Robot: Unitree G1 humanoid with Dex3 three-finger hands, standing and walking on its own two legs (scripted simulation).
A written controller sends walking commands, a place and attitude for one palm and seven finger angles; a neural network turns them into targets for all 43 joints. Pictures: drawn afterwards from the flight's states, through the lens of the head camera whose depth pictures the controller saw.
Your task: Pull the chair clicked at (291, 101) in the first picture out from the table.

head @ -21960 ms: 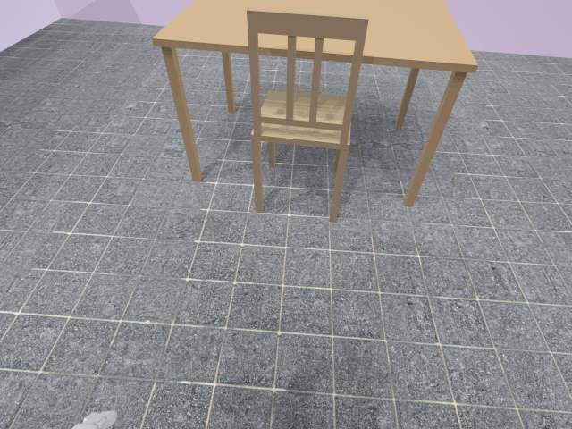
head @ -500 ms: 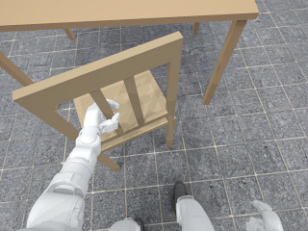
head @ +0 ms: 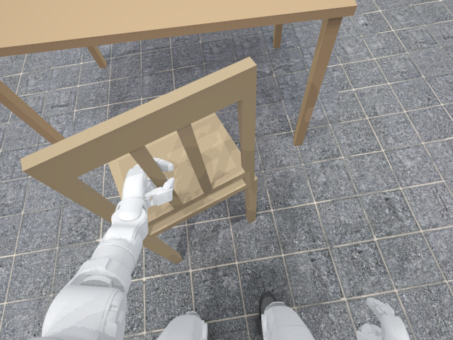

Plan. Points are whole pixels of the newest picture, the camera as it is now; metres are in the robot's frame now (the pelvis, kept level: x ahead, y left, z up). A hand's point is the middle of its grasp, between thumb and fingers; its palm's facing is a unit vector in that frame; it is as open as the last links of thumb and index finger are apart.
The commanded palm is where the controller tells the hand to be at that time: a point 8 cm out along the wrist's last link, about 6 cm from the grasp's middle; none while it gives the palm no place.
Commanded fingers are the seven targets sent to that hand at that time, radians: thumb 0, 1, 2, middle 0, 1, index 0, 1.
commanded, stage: step backward, pulling the chair out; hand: left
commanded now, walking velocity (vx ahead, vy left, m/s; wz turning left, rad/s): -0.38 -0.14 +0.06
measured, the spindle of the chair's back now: (160, 180) +0.42 +0.15 -0.08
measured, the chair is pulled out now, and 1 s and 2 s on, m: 0.29 0.48 0.64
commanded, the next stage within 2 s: stop walking, hand still on the chair in 1.26 s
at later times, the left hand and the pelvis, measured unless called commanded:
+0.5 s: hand (163, 237) +0.29 +0.12 -0.06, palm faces -0.03 -0.97 -0.25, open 5.7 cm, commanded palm +0.27 +0.18 -0.05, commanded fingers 0.00 0.90 0.90 -0.50 -1.45 -0.50 -1.45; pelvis -0.09 +0.01 +0.00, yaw -2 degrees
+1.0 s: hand (161, 294) +0.19 +0.12 -0.05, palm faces -0.04 -0.96 -0.26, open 5.8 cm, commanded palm +0.17 +0.17 -0.05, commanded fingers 0.00 0.90 0.90 -0.50 -1.45 -0.50 -1.45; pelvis -0.18 +0.00 +0.01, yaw -2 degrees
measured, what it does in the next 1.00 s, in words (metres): walks backwards: left foot, then right foot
